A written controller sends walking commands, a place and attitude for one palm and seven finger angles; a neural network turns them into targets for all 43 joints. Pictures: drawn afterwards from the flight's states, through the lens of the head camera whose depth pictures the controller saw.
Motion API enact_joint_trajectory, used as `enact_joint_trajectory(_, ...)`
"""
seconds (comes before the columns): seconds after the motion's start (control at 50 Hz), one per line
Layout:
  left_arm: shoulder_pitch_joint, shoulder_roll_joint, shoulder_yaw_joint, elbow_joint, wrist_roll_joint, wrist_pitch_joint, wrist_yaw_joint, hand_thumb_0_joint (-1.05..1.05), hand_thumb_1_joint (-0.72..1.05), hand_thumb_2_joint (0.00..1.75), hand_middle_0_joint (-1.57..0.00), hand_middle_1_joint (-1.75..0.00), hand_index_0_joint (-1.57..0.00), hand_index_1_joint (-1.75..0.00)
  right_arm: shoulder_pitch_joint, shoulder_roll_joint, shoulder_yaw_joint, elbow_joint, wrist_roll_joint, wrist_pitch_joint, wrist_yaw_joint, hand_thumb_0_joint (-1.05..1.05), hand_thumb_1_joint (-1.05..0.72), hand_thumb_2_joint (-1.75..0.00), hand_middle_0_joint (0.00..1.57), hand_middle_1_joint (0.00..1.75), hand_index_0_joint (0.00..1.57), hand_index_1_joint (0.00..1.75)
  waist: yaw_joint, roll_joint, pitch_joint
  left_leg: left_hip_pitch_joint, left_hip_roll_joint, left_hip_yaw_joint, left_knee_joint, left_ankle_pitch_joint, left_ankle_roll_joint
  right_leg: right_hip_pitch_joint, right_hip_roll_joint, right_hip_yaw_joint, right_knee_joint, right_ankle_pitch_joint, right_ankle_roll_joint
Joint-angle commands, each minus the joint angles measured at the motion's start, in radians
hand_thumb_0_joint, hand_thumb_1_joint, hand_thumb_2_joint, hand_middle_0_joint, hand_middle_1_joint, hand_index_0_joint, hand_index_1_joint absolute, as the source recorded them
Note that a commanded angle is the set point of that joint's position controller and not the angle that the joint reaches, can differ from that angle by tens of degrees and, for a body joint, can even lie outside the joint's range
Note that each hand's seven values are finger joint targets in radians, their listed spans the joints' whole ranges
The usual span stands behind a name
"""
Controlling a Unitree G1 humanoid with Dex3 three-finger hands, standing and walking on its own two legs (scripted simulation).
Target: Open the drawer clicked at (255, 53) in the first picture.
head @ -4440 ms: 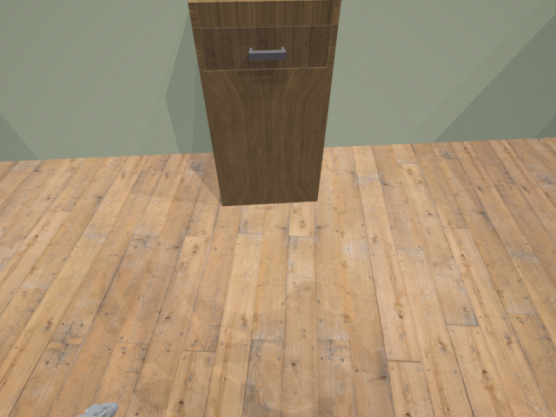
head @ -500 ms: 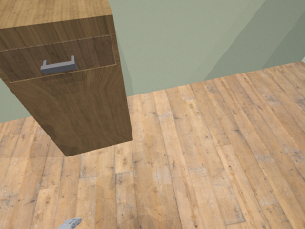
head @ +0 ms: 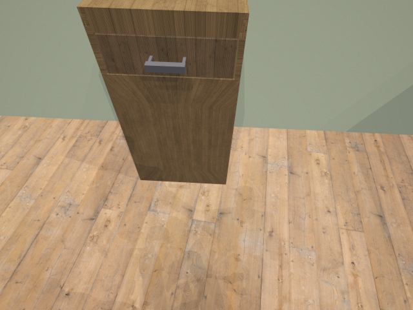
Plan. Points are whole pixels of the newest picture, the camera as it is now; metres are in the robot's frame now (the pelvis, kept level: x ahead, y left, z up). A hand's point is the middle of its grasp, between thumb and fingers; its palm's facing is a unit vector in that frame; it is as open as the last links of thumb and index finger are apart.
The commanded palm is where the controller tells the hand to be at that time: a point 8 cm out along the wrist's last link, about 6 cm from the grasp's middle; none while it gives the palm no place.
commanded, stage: take the last steps up to it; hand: left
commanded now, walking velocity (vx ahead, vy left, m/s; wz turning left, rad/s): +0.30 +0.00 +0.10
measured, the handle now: (166, 63) +0.80 +0.22 +0.02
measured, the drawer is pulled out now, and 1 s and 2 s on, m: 0.00 0.00 0.00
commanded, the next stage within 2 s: come to a stop and stand still in 0.86 s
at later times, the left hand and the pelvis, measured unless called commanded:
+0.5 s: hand (138, 285) +0.18 +0.18 -0.16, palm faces -0.02 -0.98 -0.19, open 7.4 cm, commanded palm none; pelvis +0.10 +0.00 +0.00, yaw +1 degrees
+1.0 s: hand (160, 284) +0.19 +0.13 -0.17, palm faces +0.16 -0.98 -0.14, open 7.3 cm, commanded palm none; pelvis +0.26 -0.02 +0.01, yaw +4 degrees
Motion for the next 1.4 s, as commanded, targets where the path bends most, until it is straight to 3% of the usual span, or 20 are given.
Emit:
enact_joint_trajectory(0.0, 0.005, 0.091, 0.030, -0.067, -0.019, -0.020, -0.010, 0.00, 0.90, 0.90, -0.20, -0.30, -0.20, -0.30, 0.186, -0.213, -0.037, -0.013, -0.013, -0.059, -0.016, 0.00, -0.90, -0.90, 0.20, 0.30, 0.20, 0.30, -0.095, 0.263, -0.175, 0.391, 0.295, -0.367, -0.329, 0.196, 0.147, -0.304, 0.006, 0.028, 0.234, -0.135, 0.027)
enact_joint_trajectory(0.02, -0.058, 0.085, 0.016, -0.090, -0.004, -0.019, -0.008, 0.00, 0.90, 0.90, -0.20, -0.30, -0.20, -0.30, 0.229, -0.240, -0.039, 0.003, -0.011, -0.050, -0.019, 0.00, -0.90, -0.90, 0.20, 0.30, 0.20, 0.30, -0.121, 0.286, -0.110, 0.351, 0.386, -0.457, -0.391, 0.173, 0.238, -0.411, 0.037, 0.081, 0.386, -0.307, 0.025)
enact_joint_trajectory(0.04, -0.095, 0.100, 0.018, -0.087, 0.003, -0.017, -0.010, 0.00, 0.90, 0.90, -0.20, -0.30, -0.20, -0.30, 0.226, -0.216, -0.032, 0.005, -0.012, -0.051, -0.026, 0.00, -0.90, -0.90, 0.20, 0.30, 0.20, 0.30, -0.122, 0.205, -0.057, 0.301, 0.388, -0.442, -0.414, 0.077, 0.257, -0.440, 0.007, 0.133, 0.461, -0.268, 0.013)
enact_joint_trajectory(0.14, -0.043, 0.081, 0.016, 0.009, 0.001, -0.026, -0.038, 0.00, 0.90, 0.90, -0.20, -0.30, -0.20, -0.30, 0.179, -0.089, 0.006, 0.018, 0.000, -0.092, -0.044, 0.00, -0.90, -0.90, 0.20, 0.30, 0.20, 0.30, -0.056, 0.139, 0.039, 0.179, 0.222, -0.229, -0.451, 0.258, 0.196, -0.390, 0.000, 0.163, 0.539, 0.015, 0.024)
enact_joint_trajectory(0.32, -0.177, 0.049, 0.013, -0.025, -0.006, -0.022, -0.041, 0.00, 0.90, 0.90, -0.20, -0.30, -0.20, -0.30, 0.318, -0.074, -0.003, 0.088, -0.005, -0.114, -0.050, 0.00, -0.90, -0.90, 0.20, 0.30, 0.20, 0.30, -0.078, 0.120, 0.085, 0.237, 0.248, -0.191, -0.468, 0.352, 0.230, -0.442, -0.014, 0.150, 0.332, 0.082, 0.041)
enact_joint_trajectory(0.42, -0.239, 0.026, 0.013, -0.043, -0.010, -0.041, -0.047, 0.00, 0.90, 0.90, -0.20, -0.30, -0.20, -0.30, 0.351, -0.087, -0.009, 0.121, -0.016, -0.111, -0.050, 0.00, -0.90, -0.90, 0.20, 0.30, 0.20, 0.30, -0.092, 0.149, 0.076, 0.230, 0.248, -0.165, -0.395, 0.434, 0.210, -0.306, 0.035, 0.094, 0.115, 0.054, 0.009)
enact_joint_trajectory(0.48, -0.075, 0.052, 0.029, 0.016, -0.007, -0.058, -0.044, 0.00, 0.90, 0.90, -0.20, -0.30, -0.20, -0.30, 0.341, -0.083, -0.005, 0.138, -0.009, -0.110, -0.049, 0.00, -0.90, -0.90, 0.20, 0.30, 0.20, 0.30, -0.011, 0.090, -0.003, 0.135, 0.195, -0.096, -0.188, 0.553, 0.160, 0.007, 0.097, 0.054, -0.033, 0.149, -0.022)
enact_joint_trajectory(0.5, 0.062, 0.102, 0.043, 0.056, -0.003, -0.071, -0.037, 0.00, 0.90, 0.90, -0.20, -0.30, -0.20, -0.30, 0.339, -0.064, -0.004, 0.136, 0.000, -0.115, -0.044, 0.00, -0.90, -0.90, 0.20, 0.30, 0.20, 0.30, 0.051, 0.007, -0.085, 0.024, 0.153, -0.061, 0.001, 0.501, 0.125, 0.230, 0.034, 0.143, -0.070, 0.168, -0.050)
enact_joint_trajectory(0.52, 0.199, 0.200, 0.070, 0.091, 0.004, -0.084, -0.024, 0.00, 0.90, 0.90, -0.20, -0.30, -0.20, -0.30, 0.364, -0.009, 0.005, 0.113, 0.011, -0.123, -0.034, 0.00, -0.90, -0.90, 0.20, 0.30, 0.20, 0.30, 0.090, -0.233, -0.209, -0.196, 0.032, 0.039, 0.294, 0.145, 0.073, 0.453, -0.229, 0.467, -0.148, 0.182, -0.144)
enact_joint_trajectory(0.54, 0.247, 0.247, 0.072, 0.101, -0.016, -0.078, -0.018, 0.00, 0.90, 0.90, -0.20, -0.30, -0.20, -0.30, 0.332, -0.020, 0.003, 0.083, 0.013, -0.114, -0.036, 0.00, -0.90, -0.90, 0.20, 0.30, 0.20, 0.30, 0.086, -0.259, -0.232, -0.272, -0.010, -0.016, 0.529, -0.215, 0.073, 0.414, -0.364, 0.666, -0.275, 0.198, -0.212)
enact_joint_trajectory(0.58, 0.073, 0.179, 0.061, 0.067, -0.020, -0.071, -0.011, 0.00, 0.90, 0.90, -0.20, -0.30, -0.20, -0.30, 0.249, -0.010, -0.010, 0.092, 0.007, -0.102, -0.030, 0.00, -0.90, -0.90, 0.20, 0.30, 0.20, 0.30, 0.049, -0.132, -0.059, -0.318, 0.076, -0.079, 0.649, -0.092, 0.085, 0.156, -0.310, 0.593, -0.361, -0.101, -0.206)
enact_joint_trajectory(0.64, -0.042, 0.062, 0.026, 0.039, -0.013, -0.081, -0.004, 0.00, 0.90, 0.90, -0.20, -0.30, -0.20, -0.30, 0.287, 0.051, -0.006, 0.113, -0.008, -0.076, -0.022, 0.00, -0.90, -0.90, 0.20, 0.30, 0.20, 0.30, -0.046, -0.024, 0.028, -0.238, 0.115, -0.072, 0.564, 0.068, 0.063, -0.066, -0.209, 0.337, -0.393, 0.037, -0.147)
enact_joint_trajectory(0.68, -0.031, 0.034, 0.012, 0.049, -0.011, -0.090, -0.005, 0.00, 0.90, 0.90, -0.20, -0.30, -0.20, -0.30, 0.323, 0.064, -0.001, 0.127, -0.012, -0.062, -0.018, 0.00, -0.90, -0.90, 0.20, 0.30, 0.20, 0.30, -0.074, -0.098, 0.035, -0.217, 0.112, -0.045, 0.496, 0.117, 0.042, -0.105, -0.161, 0.228, -0.403, 0.147, -0.125)
enact_joint_trajectory(0.92, 0.108, 0.070, 0.016, 0.105, -0.003, -0.090, -0.002, 0.00, 0.90, 0.90, -0.20, -0.30, -0.20, -0.30, 0.058, 0.047, 0.007, 0.030, -0.005, -0.082, 0.001, 0.00, -0.90, -0.90, 0.20, 0.30, 0.20, 0.30, -0.011, -0.110, 0.042, -0.187, 0.068, 0.029, 0.046, 0.125, 0.044, 0.059, -0.169, 0.204, -0.327, 0.388, -0.169)
enact_joint_trajectory(0.96, 0.099, 0.062, 0.015, 0.113, -0.004, -0.080, 0.004, 0.00, 0.90, 0.90, -0.20, -0.30, -0.20, -0.30, 0.083, 0.046, 0.014, 0.041, -0.006, -0.088, -0.008, 0.00, -0.90, -0.90, 0.20, 0.30, 0.20, 0.30, -0.031, -0.069, 0.021, -0.077, 0.050, 0.033, -0.070, 0.166, 0.046, 0.056, -0.143, 0.180, -0.244, 0.464, -0.147)
enact_joint_trajectory(1.0, 0.115, 0.013, -0.007, 0.122, -0.014, -0.068, 0.015, 0.00, 0.90, 0.90, -0.20, -0.30, -0.20, -0.30, 0.214, -0.004, 0.018, 0.092, -0.009, -0.107, -0.030, 0.00, -0.90, -0.90, 0.20, 0.30, 0.20, 0.30, -0.068, 0.043, -0.107, 0.204, 0.107, -0.028, -0.200, 0.636, 0.060, 0.016, -0.039, 0.118, -0.005, 0.509, -0.062)
enact_joint_trajectory(1.04, 0.186, -0.028, -0.026, 0.136, -0.030, -0.053, 0.029, 0.00, 0.90, 0.90, -0.20, -0.30, -0.20, -0.30, 0.261, -0.081, 0.011, 0.106, 0.009, -0.099, -0.052, 0.00, -0.90, -0.90, 0.20, 0.30, 0.20, 0.30, -0.054, 0.215, -0.219, 0.374, 0.364, -0.199, -0.172, 1.293, 0.202, -0.082, 0.044, 0.111, 0.145, -0.147, 0.004)
enact_joint_trajectory(1.12, 0.118, 0.015, -0.010, 0.127, -0.015, 0.002, 0.034, 0.00, 0.90, 0.90, -0.20, -0.30, -0.20, -0.30, 0.133, -0.070, 0.010, 0.089, 0.012, -0.063, -0.082, 0.00, -0.90, -0.90, 0.20, 0.30, 0.20, 0.30, -0.043, 0.193, -0.048, 0.161, 0.342, -0.152, -0.275, 1.168, 0.226, -0.123, 0.027, 0.190, 0.293, -0.225, 0.018)
enact_joint_trajectory(1.24, 0.064, 0.019, 0.028, 0.059, -0.008, 0.037, 0.016, 0.00, 0.90, 0.90, -0.20, -0.30, -0.20, -0.30, 0.079, -0.100, -0.026, 0.036, 0.001, -0.042, -0.079, 0.00, -0.90, -0.90, 0.20, 0.30, 0.20, 0.30, -0.038, 0.071, -0.143, 0.117, 0.349, -0.122, -0.297, 0.788, 0.243, -0.204, 0.056, 0.220, 0.526, -0.140, 0.026)
enact_joint_trajectory(1.38, 0.011, 0.013, 0.027, 0.002, -0.007, 0.036, 0.003, 0.00, 0.90, 0.90, -0.20, -0.30, -0.20, -0.30, 0.017, -0.103, -0.036, 0.010, -0.015, -0.030, -0.048, 0.00, -0.90, -0.90, 0.20, 0.30, 0.20, 0.30, -0.040, 0.230, -0.086, -0.036, 0.294, -0.148, -0.396, 0.095, 0.192, -0.103, 0.054, 0.162, 0.235, -0.119, 0.008)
